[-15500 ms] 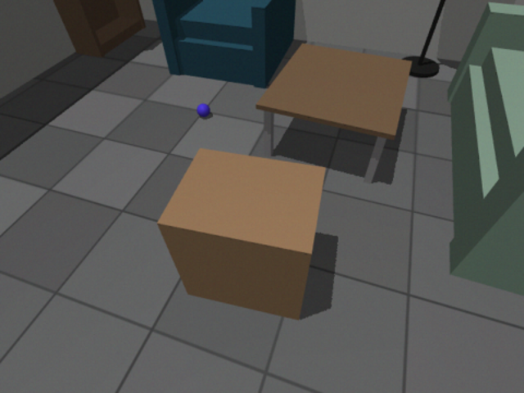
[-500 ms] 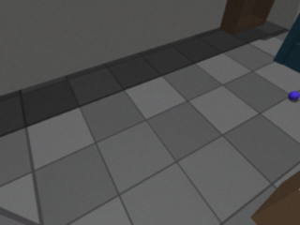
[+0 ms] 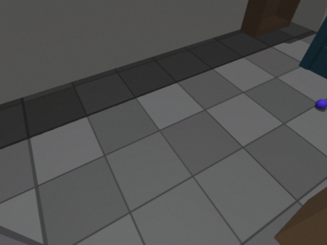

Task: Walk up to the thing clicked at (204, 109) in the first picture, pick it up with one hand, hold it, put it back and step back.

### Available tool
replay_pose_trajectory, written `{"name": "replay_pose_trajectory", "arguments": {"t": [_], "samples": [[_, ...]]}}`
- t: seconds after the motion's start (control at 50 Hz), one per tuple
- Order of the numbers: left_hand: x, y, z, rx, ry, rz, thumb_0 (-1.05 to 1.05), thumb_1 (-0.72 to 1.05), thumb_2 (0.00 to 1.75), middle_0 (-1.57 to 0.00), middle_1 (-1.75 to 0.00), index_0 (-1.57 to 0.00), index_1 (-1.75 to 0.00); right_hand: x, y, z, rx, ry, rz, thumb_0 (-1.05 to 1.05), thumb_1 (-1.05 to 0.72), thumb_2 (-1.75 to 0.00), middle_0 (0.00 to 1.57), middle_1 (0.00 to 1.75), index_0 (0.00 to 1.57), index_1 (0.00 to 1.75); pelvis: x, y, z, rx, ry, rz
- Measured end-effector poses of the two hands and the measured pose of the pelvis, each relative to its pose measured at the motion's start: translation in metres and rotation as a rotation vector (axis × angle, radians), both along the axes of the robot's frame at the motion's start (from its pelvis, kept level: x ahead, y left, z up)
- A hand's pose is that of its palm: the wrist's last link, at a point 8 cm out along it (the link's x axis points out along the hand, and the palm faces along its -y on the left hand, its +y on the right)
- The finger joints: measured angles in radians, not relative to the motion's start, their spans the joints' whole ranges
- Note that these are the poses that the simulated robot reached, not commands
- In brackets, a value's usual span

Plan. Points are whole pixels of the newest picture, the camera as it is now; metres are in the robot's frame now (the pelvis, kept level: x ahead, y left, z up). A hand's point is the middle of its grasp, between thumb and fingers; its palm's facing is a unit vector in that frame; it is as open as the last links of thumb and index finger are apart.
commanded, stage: stand
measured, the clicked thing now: (321, 104) +1.32 -1.33 -0.74
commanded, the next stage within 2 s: walk up in 0.48 s
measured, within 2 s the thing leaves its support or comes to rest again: neither
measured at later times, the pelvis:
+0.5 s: pelvis +0.00 +0.00 +0.00, yaw +0 degrees
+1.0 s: pelvis +0.14 +0.07 -0.01, yaw +5 degrees
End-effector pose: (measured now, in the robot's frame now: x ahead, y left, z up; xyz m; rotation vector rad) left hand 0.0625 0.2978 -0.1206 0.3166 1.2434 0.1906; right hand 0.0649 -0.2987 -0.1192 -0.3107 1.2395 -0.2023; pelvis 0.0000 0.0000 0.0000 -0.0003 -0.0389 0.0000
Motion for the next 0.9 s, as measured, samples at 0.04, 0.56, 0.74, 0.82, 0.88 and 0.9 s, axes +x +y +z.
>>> {"name": "replay_pose_trajectory", "arguments": {"t": [0.04,0.56,0.74,0.82,0.88,0.9], "samples": [[0.000,0.000,0.000,0.001,-0.001,0.000,0.01,0.91,0.90,-0.20,-0.30,-0.20,-0.30,0.001,0.000,0.000,-0.001,-0.003,-0.001,0.01,-0.90,-0.90,0.21,0.30,0.20,0.29,0.000,0.000,0.000,0.000,-0.001,0.000],[-0.005,0.007,0.003,-0.011,-0.019,0.020,0.01,0.91,0.90,-0.20,-0.30,-0.20,-0.30,-0.005,-0.004,0.002,0.015,0.003,0.005,0.01,-0.90,-0.90,0.21,0.30,0.20,0.29,0.004,0.000,-0.001,0.002,0.016,0.019],[-0.029,0.048,0.005,0.044,-0.009,0.133,0.01,0.91,0.90,-0.20,-0.30,-0.20,-0.30,0.058,-0.007,0.004,-0.038,0.006,0.094,0.01,-0.90,-0.90,0.20,0.30,0.20,0.29,0.044,0.019,-0.011,-0.033,0.006,0.072],[-0.026,0.078,-0.009,0.046,0.060,0.160,0.01,0.90,0.90,-0.20,-0.30,-0.20,-0.30,0.112,0.014,0.011,-0.058,-0.069,0.143,0.01,-0.90,-0.90,0.20,0.30,0.20,0.29,0.073,0.039,-0.020,-0.033,-0.001,0.095],[-0.004,0.095,-0.023,0.039,0.085,0.155,0.01,0.91,0.90,-0.20,-0.30,-0.20,-0.30,0.141,0.029,0.013,-0.082,-0.134,0.148,0.01,-0.90,-0.90,0.20,0.30,0.20,0.29,0.093,0.055,-0.028,0.000,-0.012,0.088],[0.008,0.096,-0.024,0.032,0.085,0.147,0.01,0.91,0.90,-0.20,-0.30,-0.20,-0.30,0.147,0.034,0.015,-0.079,-0.147,0.140,0.01,-0.90,-0.90,0.20,0.30,0.20,0.29,0.099,0.059,-0.027,-0.002,-0.013,0.091]]}}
